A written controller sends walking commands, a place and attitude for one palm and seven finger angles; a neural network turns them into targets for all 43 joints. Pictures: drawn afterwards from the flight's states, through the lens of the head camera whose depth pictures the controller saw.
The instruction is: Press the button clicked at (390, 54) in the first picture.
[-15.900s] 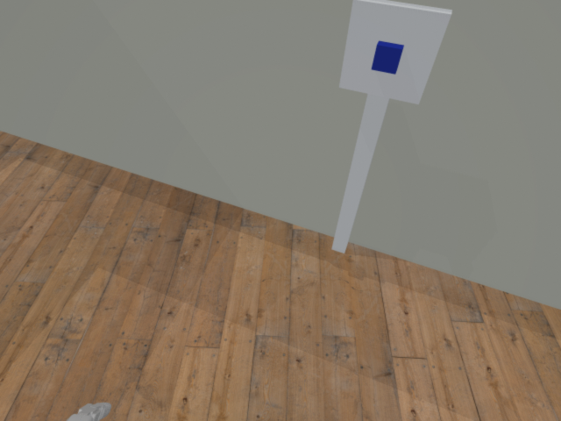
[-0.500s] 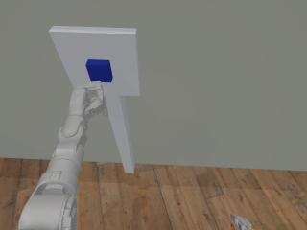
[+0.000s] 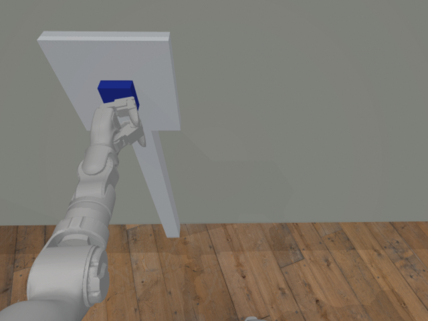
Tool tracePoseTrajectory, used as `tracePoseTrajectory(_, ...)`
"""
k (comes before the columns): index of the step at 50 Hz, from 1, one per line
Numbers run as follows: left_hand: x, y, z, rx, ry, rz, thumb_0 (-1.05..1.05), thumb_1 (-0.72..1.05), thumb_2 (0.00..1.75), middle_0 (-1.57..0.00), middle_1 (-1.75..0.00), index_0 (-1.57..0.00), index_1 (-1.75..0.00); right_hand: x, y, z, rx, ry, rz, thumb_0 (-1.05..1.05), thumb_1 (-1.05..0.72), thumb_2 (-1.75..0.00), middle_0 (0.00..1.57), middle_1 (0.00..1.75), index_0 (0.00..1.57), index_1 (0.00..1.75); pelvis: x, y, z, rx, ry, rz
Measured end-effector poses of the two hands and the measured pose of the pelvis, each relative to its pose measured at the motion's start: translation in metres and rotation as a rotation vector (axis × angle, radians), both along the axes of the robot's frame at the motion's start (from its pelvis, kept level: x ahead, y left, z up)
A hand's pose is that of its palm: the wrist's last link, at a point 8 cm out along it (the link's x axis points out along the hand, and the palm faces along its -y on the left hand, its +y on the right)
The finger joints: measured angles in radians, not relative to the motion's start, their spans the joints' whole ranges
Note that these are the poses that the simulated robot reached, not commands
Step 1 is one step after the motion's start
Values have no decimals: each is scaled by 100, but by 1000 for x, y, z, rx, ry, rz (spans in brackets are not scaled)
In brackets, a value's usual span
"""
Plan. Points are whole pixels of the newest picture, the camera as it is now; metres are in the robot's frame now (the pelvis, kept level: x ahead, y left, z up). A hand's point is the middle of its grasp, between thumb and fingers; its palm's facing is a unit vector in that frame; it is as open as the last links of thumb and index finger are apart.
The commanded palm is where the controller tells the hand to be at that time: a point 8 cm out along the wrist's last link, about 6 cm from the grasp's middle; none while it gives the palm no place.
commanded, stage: press the button with the knuckle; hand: left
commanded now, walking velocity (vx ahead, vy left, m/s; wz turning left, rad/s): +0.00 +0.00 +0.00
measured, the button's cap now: (120, 95) +0.51 +0.18 +0.14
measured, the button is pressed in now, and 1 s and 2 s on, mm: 1 13 0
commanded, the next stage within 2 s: hold the button down briefly in 0.52 s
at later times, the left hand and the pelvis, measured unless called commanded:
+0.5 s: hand (138, 122) +0.47 +0.14 +0.11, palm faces -0.02 -1.00 -0.02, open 2.9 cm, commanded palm +0.47 +0.19 +0.11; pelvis -0.02 +0.00 -0.01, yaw +2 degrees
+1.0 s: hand (138, 122) +0.47 +0.14 +0.11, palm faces -0.02 -1.00 -0.01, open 2.9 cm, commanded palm +0.46 +0.19 +0.11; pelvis -0.04 +0.01 -0.01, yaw +1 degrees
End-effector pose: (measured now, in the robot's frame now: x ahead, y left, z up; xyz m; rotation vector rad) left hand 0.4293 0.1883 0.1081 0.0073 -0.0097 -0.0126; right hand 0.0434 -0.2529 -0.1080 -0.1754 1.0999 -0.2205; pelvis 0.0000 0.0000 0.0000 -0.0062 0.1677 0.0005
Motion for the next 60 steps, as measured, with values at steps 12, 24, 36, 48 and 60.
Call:
tracePoseTrajectory(12, 10, 2, 0, 5, 15, 5, 0, 83, 91, -130, -150, -130, -150, -9, -5, -3, -19, 26, 18, 0, -91, -90, 20, 30, 20, 29, -10, -1, -4, -5, 20, 18)
tracePoseTrajectory(24, 17, 5, 0, 10, 16, -5, -1, 78, 95, -130, -150, -134, -150, -37, -6, -7, -39, 80, 21, 0, -91, -90, 20, 30, 20, 30, -21, 0, -9, -12, 47, 30)
tracePoseTrajectory(36, 19, 6, 0, 9, 19, -9, -1, 75, 98, -130, -150, -138, -150, -66, -4, -5, -58, 106, 7, 0, -91, -90, 20, 30, 20, 30, -32, 5, -12, -18, 58, 32)
tracePoseTrajectory(48, 19, 6, 0, 6, 13, -10, -1, 75, 98, -130, -150, -137, -150, -76, 2, -6, -60, 105, 5, 0, -91, -90, 20, 30, 20, 30, -37, 11, -15, -19, 62, 26)
tracePoseTrajectory(60, 14, 8, -3, -9, 1, -10, -2, 74, 94, -130, -150, -136, -150, -63, 7, -6, -44, 81, 10, 0, -91, -90, 20, 30, 20, 30, -32, 14, -14, -17, 59, 14)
